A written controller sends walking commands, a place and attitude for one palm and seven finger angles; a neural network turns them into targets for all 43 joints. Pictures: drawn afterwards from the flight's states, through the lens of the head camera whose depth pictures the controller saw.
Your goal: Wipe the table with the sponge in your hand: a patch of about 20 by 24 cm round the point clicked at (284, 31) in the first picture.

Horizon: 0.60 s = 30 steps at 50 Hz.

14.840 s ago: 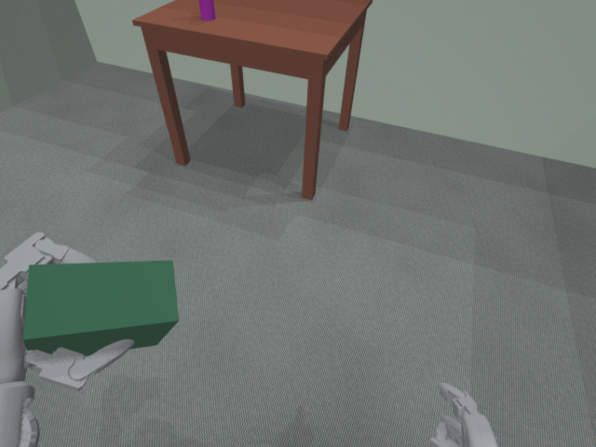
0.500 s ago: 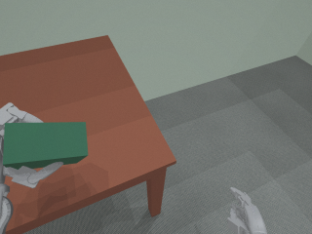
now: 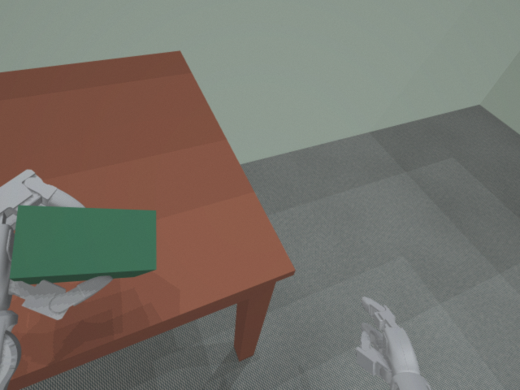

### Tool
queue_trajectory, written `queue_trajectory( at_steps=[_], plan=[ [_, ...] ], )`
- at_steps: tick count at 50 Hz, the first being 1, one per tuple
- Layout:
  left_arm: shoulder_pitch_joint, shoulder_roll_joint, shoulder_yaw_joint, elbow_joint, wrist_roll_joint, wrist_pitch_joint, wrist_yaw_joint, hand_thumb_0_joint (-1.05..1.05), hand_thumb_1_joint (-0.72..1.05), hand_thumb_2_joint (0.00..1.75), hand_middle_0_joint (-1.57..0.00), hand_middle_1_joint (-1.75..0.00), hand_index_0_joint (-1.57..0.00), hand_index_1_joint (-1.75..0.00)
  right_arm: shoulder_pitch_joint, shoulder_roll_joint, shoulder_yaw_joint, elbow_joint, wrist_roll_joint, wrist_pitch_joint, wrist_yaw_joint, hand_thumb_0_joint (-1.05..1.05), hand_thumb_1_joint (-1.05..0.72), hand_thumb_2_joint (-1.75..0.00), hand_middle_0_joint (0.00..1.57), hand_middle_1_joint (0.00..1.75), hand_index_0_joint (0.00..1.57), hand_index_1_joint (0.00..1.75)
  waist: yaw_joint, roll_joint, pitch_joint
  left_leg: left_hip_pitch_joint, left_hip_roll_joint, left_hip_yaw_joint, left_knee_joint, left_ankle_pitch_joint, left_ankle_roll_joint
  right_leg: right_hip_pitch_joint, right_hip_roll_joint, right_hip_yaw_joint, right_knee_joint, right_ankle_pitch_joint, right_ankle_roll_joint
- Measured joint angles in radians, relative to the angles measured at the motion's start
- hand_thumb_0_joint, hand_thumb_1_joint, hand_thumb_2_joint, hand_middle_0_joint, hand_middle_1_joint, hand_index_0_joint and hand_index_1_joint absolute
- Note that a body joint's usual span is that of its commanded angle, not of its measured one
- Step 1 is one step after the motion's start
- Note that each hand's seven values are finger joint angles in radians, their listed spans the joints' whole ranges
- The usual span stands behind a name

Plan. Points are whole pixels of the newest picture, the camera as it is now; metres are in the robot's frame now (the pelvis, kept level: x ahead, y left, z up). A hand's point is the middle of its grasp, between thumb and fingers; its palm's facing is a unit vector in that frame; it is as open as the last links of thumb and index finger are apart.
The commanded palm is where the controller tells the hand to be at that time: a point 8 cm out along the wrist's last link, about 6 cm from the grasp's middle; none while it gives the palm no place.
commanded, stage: shuffle to correct the standing spot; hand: left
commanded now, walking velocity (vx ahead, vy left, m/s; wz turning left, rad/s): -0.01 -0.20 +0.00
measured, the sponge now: (107, 247) +0.24 +0.20 +0.14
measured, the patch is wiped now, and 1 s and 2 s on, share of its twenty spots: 0.00 0.00 0.00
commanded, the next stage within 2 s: come to a stop and stand still in 0.38 s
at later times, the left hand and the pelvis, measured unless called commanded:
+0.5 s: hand (119, 258) +0.22 +0.18 +0.16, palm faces +0.31 -0.88 -0.37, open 10.3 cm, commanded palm +0.16 +0.22 +0.18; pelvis +0.00 -0.06 -0.01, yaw +0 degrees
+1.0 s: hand (76, 261) +0.21 +0.22 +0.16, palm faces +0.39 -0.84 -0.37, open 10.3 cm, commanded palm +0.16 +0.26 +0.18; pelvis +0.01 -0.03 +0.00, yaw +2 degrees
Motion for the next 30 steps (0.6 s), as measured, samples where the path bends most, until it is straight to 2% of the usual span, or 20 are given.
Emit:
queue_trajectory(
  at_steps=[5,12,16,22,27,30],
  plan=[
    [0.022,0.011,0.017,-0.013,-0.013,0.011,-0.004,-0.02,-0.51,1.01,-0.70,-1.35,-0.73,-1.35,0.012,-0.011,-0.003,-0.006,0.003,0.010,-0.005,0.01,-0.90,-0.90,0.21,0.30,0.20,0.30,0.008,0.011,0.003,-0.016,0.023,-0.009,0.014,0.002,-0.017,-0.005,0.023,-0.009,-0.010,0.013,-0.017],
    [0.022,-0.018,0.007,-0.003,-0.020,0.028,0.000,-0.02,-0.51,1.01,-0.70,-1.35,-0.73,-1.35,0.043,-0.046,-0.025,0.017,0.007,0.019,-0.020,0.01,-0.90,-0.90,0.21,0.30,0.20,0.30,0.020,0.030,-0.006,-0.029,0.051,-0.019,0.030,0.002,-0.042,-0.014,0.050,-0.017,-0.006,0.017,-0.046],
    [0.023,-0.026,-0.006,0.001,-0.024,0.036,0.002,-0.02,-0.51,1.01,-0.70,-1.35,-0.73,-1.35,0.059,-0.062,-0.037,0.026,0.009,0.023,-0.029,0.01,-0.90,-0.90,0.21,0.30,0.20,0.30,0.008,0.038,-0.020,-0.039,0.066,-0.025,0.043,-0.002,-0.054,-0.019,0.066,-0.023,-0.003,0.016,-0.064],
    [0.045,-0.013,-0.006,-0.006,-0.035,0.037,0.003,-0.02,-0.51,1.01,-0.70,-1.35,-0.73,-1.35,0.084,-0.074,-0.051,0.034,0.012,0.027,-0.037,0.01,-0.91,-0.90,0.21,0.30,0.20,0.30,-0.023,0.039,-0.042,-0.054,0.081,-0.040,0.073,-0.025,-0.050,-0.023,0.084,-0.033,0.005,0.004,-0.082],
    [0.060,0.003,0.008,-0.006,-0.038,0.028,0.002,-0.02,-0.51,1.01,-0.70,-1.35,-0.73,-1.35,0.098,-0.076,-0.054,0.039,0.011,0.028,-0.042,0.01,-0.91,-0.90,0.20,0.30,0.20,0.30,-0.035,0.028,-0.043,-0.040,0.081,-0.042,0.064,-0.027,-0.073,-0.017,0.083,-0.033,0.015,-0.012,-0.082],
    [0.065,0.001,0.009,0.005,-0.031,0.021,0.008,-0.02,-0.51,1.01,-0.70,-1.35,-0.73,-1.35,0.095,-0.079,-0.052,0.041,0.015,0.026,-0.041,0.01,-0.91,-0.90,0.20,0.30,0.20,0.30,-0.037,0.035,-0.037,-0.025,0.078,-0.043,0.053,-0.026,-0.074,-0.002,0.081,-0.034,0.005,-0.014,-0.075]
  ],
)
